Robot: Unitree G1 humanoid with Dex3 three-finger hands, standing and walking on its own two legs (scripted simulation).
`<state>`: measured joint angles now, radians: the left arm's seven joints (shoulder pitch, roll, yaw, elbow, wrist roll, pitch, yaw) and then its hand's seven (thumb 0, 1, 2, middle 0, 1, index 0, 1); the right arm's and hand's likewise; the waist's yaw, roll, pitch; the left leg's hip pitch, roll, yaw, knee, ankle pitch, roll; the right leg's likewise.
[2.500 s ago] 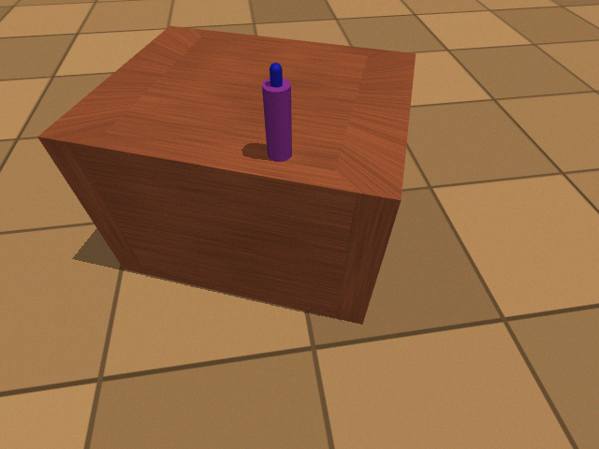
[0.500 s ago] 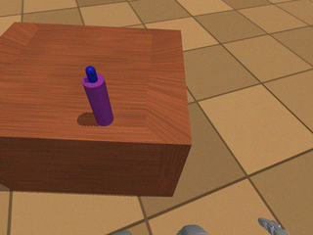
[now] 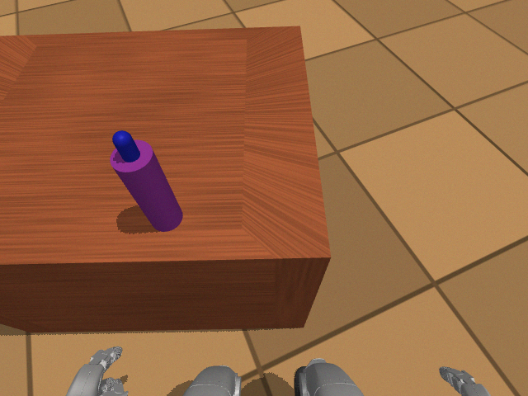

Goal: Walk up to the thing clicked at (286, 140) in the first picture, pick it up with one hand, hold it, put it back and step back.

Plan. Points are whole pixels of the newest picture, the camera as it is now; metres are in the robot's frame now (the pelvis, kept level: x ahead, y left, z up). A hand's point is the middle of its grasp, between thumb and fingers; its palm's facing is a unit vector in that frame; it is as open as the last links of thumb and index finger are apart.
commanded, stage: walk up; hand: left
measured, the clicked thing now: (147, 183) +0.44 +0.22 +0.01
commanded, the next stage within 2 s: stand in 1.86 s
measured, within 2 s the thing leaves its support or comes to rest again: neither
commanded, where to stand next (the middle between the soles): +0.04 +0.00 m, yaw +1 degrees
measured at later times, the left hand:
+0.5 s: hand out of the picture +0.02 +0.27 -0.16, palm faces -0.06 -0.93 -0.37, open 7.4 cm
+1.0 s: hand out of the picture +0.06 +0.24 -0.13, palm faces -0.03 -0.94 -0.34, open 7.4 cm
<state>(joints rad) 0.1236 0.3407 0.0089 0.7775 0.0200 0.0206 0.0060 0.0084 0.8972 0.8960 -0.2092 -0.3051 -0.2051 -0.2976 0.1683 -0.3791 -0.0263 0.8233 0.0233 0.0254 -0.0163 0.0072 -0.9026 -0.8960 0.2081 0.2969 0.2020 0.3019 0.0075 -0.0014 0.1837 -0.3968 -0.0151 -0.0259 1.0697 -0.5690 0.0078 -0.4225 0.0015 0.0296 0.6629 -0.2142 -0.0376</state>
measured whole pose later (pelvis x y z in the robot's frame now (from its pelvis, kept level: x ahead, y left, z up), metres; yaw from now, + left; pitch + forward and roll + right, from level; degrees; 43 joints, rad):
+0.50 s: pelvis -0.04 +0.00 +0.00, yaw -2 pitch -3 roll -2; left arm 0.20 0.40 0.05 0.98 0.02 0.02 -0.01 0.01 0.90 0.90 -0.20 -0.30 -0.20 -0.30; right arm 0.20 -0.43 -0.04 0.88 -0.02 -0.01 -0.01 0.01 -0.90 -0.90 0.21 0.30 0.20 0.30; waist 0.00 0.02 0.14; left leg -0.29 0.10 0.02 0.72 -0.36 -0.01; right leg -0.21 0.02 0.03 0.59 -0.32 0.02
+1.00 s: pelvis -0.04 -0.01 +0.02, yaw -1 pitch -3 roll +0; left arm 0.12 0.36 0.01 1.05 0.01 -0.01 -0.01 0.01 0.90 0.90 -0.21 -0.30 -0.20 -0.30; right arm 0.17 -0.37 -0.01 1.05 -0.01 -0.03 0.01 0.01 -0.90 -0.90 0.21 0.30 0.20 0.30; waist 0.00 0.01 0.05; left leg -0.19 0.03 -0.01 0.49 -0.25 -0.02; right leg -0.15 -0.01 0.03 0.48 -0.28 0.02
